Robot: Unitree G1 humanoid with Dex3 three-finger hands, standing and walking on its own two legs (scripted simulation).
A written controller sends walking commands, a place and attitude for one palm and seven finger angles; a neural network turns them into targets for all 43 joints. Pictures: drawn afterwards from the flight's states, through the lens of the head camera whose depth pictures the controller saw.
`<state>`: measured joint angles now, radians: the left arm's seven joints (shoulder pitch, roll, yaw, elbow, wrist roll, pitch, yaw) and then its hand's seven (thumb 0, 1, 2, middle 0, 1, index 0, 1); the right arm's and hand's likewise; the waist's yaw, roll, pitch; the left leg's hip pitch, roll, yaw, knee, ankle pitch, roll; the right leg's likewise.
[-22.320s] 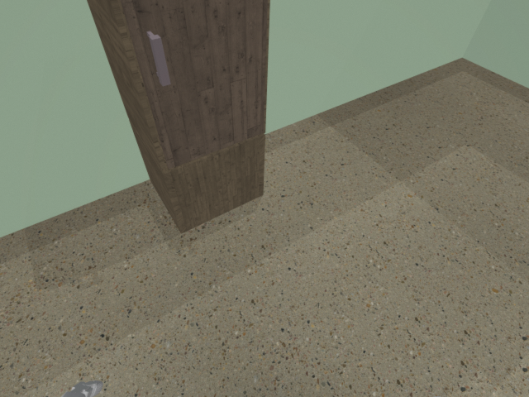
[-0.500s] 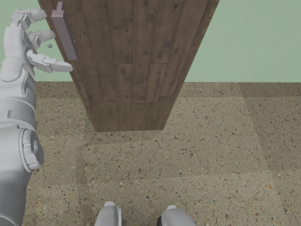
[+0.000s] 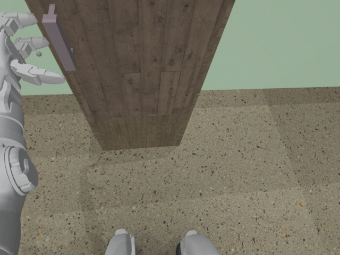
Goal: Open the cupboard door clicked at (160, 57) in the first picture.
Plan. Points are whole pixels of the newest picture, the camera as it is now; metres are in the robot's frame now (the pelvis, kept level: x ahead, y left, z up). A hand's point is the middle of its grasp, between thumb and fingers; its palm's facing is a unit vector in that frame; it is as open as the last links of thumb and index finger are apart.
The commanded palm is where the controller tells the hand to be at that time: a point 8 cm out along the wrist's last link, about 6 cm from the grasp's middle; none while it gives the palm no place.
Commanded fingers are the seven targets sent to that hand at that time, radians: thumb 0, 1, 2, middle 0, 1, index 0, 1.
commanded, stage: move the hooked fingers beside the handle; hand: left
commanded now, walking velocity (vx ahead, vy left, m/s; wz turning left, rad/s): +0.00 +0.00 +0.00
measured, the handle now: (62, 39) +0.57 +0.20 +0.12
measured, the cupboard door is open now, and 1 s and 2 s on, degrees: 3 3 3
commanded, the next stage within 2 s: slide the fingers in behind the handle in 1.42 s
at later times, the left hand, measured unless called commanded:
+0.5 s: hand (27, 49) +0.53 +0.25 +0.13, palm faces +0.04 -1.00 +0.00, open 14.0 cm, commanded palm +0.51 +0.29 +0.11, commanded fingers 0.00 -0.50 0.30 -0.30 -1.20 -0.30 -1.20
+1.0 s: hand (27, 50) +0.54 +0.26 +0.12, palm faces +0.03 -1.00 +0.01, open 14.0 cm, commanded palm +0.52 +0.29 +0.11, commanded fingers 0.00 -0.50 0.30 -0.30 -1.20 -0.30 -1.20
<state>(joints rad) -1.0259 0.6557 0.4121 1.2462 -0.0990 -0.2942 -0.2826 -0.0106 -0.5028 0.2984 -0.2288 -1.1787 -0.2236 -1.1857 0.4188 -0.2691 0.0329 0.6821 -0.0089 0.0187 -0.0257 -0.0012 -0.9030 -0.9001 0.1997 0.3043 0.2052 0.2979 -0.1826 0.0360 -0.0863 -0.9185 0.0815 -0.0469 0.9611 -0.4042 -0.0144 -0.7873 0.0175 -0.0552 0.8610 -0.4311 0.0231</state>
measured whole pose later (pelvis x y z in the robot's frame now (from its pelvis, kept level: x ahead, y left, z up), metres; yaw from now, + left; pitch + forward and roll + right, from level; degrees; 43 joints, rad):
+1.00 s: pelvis -0.01 +0.01 +0.00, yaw -2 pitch +22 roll -5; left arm -1.06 0.78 0.50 1.26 -0.06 -0.24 -0.38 -0.01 -0.50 0.30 -0.30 -1.20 -0.30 -1.20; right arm 0.44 -0.27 0.06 0.62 -0.01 0.06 -0.04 0.00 -0.90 -0.90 0.20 0.30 0.21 0.30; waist -0.22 0.03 -0.09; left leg -0.97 0.09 -0.03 0.98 -0.41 0.00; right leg -0.84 0.03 -0.03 0.86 -0.41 0.04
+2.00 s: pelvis -0.01 +0.00 +0.00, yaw -1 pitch +21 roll -5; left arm -1.05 0.71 0.45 1.25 -0.09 -0.26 -0.33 -0.01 -0.50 0.30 -0.30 -1.21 -0.30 -1.20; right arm 0.45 -0.27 0.05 0.65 0.00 0.05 -0.04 0.00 -0.90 -0.90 0.20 0.30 0.21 0.30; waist -0.20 0.04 -0.09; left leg -0.94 0.09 -0.04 0.97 -0.40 -0.01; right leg -0.82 0.03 -0.04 0.86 -0.42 0.03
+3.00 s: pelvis +0.00 +0.00 +0.00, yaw +3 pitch +20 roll -5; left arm -1.08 0.53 0.23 1.22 -0.15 -0.29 -0.11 -0.01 -0.50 0.30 -0.11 -1.14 -0.09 -1.15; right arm 0.40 -0.26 0.01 0.73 -0.03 -0.03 0.00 0.00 -0.90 -0.90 0.20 0.30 0.20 0.30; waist -0.13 0.03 -0.09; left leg -0.94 0.05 -0.10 0.98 -0.40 -0.02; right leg -0.79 -0.01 -0.10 0.89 -0.45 0.02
